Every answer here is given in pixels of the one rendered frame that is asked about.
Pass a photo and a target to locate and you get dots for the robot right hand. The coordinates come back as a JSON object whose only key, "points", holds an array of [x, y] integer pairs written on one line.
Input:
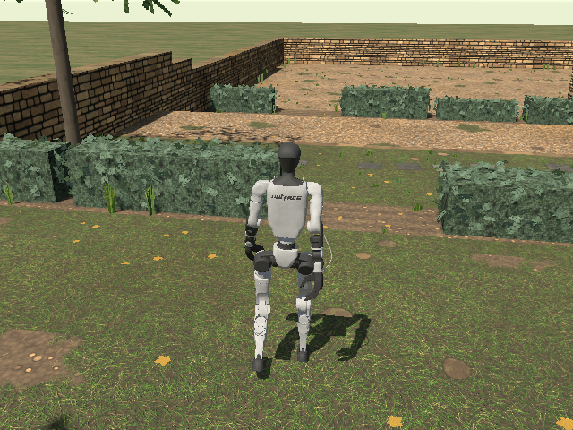
{"points": [[318, 284]]}

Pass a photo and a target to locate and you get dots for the robot left forearm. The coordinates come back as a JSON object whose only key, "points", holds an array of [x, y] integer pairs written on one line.
{"points": [[250, 234]]}

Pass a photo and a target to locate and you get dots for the left robot upper arm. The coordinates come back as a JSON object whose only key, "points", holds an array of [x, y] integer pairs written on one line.
{"points": [[258, 190]]}

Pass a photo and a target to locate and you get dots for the robot torso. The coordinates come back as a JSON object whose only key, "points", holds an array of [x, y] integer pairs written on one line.
{"points": [[287, 210]]}

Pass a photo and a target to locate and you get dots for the robot left shin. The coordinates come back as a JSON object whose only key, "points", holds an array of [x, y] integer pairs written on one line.
{"points": [[260, 332]]}

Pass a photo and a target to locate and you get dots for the robot left hand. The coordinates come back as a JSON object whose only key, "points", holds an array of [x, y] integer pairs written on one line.
{"points": [[255, 248]]}

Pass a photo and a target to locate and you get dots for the robot right forearm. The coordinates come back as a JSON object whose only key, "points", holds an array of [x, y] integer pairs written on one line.
{"points": [[317, 251]]}

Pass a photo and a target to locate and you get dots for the right robot upper arm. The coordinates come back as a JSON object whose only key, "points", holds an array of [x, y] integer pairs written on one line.
{"points": [[316, 207]]}

